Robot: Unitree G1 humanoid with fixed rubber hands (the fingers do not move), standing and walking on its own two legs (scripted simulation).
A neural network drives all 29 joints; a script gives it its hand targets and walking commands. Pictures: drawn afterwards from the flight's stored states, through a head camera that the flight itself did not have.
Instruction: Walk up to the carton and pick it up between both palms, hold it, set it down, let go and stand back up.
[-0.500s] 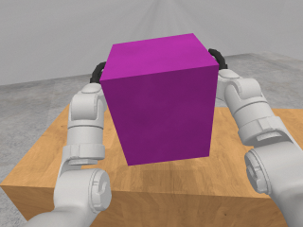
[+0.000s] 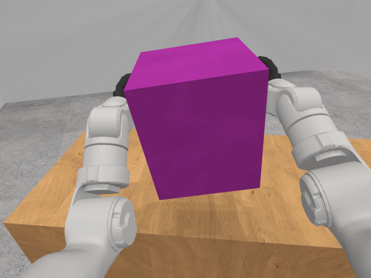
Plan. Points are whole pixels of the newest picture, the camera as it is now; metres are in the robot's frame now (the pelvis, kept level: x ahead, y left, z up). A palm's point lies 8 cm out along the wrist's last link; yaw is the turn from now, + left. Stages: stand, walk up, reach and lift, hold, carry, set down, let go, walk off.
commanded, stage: hold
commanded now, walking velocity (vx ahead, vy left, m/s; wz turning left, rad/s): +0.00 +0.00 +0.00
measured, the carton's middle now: (198, 118) +0.37 +0.00 +0.25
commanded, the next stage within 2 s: none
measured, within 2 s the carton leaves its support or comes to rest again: neither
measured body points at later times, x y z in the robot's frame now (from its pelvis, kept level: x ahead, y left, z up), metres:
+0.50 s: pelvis +0.01 +0.00 +0.00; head -0.08 +0.01 +0.44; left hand +0.39 +0.15 +0.28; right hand +0.40 -0.15 +0.31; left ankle +0.04 +0.14 -0.75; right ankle -0.01 -0.13 -0.75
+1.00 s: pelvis +0.00 +0.00 +0.00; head -0.09 +0.01 +0.44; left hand +0.39 +0.15 +0.28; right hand +0.39 -0.15 +0.31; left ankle +0.04 +0.14 -0.75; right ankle -0.01 -0.13 -0.75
